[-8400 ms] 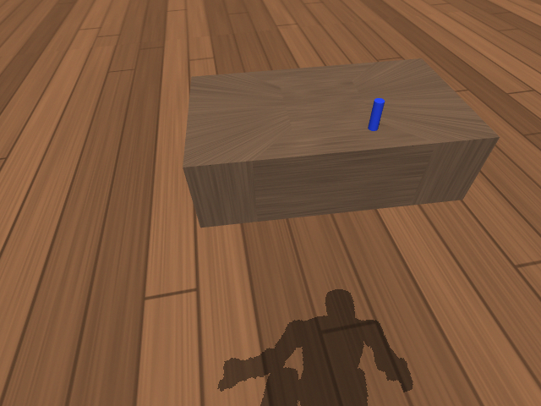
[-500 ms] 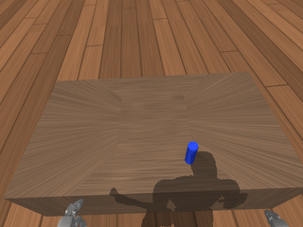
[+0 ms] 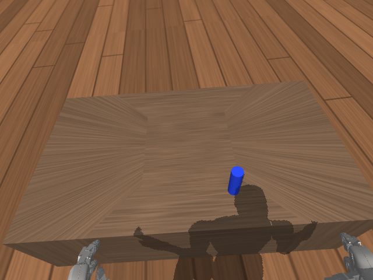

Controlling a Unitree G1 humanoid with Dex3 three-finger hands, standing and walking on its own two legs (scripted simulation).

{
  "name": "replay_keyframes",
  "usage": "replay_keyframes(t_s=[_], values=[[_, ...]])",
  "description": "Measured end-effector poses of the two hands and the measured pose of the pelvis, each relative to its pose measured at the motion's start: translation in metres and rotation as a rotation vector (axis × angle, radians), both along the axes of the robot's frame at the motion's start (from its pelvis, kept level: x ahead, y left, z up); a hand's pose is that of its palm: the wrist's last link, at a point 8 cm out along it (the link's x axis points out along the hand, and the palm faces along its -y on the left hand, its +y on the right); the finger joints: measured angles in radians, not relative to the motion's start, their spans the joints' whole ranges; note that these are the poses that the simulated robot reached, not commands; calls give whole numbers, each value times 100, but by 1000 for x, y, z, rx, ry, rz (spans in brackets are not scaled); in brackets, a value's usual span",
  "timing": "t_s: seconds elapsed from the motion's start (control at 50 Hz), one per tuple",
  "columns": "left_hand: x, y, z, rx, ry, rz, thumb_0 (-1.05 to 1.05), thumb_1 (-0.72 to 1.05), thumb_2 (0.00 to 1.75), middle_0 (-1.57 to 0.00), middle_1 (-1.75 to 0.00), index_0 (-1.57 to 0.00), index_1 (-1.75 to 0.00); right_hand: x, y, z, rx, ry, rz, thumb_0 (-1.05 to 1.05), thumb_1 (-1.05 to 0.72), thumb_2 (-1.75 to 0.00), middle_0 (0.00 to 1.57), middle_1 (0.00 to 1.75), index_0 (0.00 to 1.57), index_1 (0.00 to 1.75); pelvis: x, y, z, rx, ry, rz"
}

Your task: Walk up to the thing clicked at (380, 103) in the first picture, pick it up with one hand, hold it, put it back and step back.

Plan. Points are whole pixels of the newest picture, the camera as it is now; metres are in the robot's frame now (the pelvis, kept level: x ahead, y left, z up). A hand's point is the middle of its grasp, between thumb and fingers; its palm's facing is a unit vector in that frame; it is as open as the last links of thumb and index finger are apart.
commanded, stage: go down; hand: right
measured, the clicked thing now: (235, 181) +0.50 -0.13 -0.27
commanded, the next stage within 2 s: approach in 1.66 s
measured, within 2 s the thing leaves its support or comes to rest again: neither
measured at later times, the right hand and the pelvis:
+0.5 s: hand (336, 202) +0.31 -0.30 -0.02, palm faces +0.07 +0.98 -0.16, open 17.6 cm; pelvis -0.02 +0.00 +0.00, yaw +2 degrees
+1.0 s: hand (338, 180) +0.36 -0.31 -0.01, palm faces +0.06 +0.99 -0.11, open 17.5 cm; pelvis -0.01 +0.00 +0.00, yaw +2 degrees
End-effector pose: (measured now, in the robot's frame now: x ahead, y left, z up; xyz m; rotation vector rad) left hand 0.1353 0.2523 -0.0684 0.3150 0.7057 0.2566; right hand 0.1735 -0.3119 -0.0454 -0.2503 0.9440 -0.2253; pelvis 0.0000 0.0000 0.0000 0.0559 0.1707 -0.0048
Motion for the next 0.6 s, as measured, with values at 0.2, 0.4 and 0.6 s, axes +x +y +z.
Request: replay_keyframes(t_s=[0.2, 0.4, 0.6], values=[[-35, 13, -2, 24, 68, 53, 1, 90, 89, -20, -29, -20, -29, 76, -22, 32, 61, -172, 35, -1, 52, -2, 7, 5, 6, 5, -8, 0, 4, -2, -7, 11], [-86, 21, -13, 13, 227, 84, 1, 90, 90, -20, -29, -20, -29, 104, -34, 41, 114, -251, 73, -1, 55, -3, 6, 5, 6, 5, -17, -1, 5, -14, 12, 30], [-110, 28, -19, 28, 325, 92, 1, 91, 90, -20, -29, -19, -29, 132, -41, 47, 136, -369, 102, -2, 59, -4, 5, 6, 5, 5, -23, 2, 0, -19, 47, 34]])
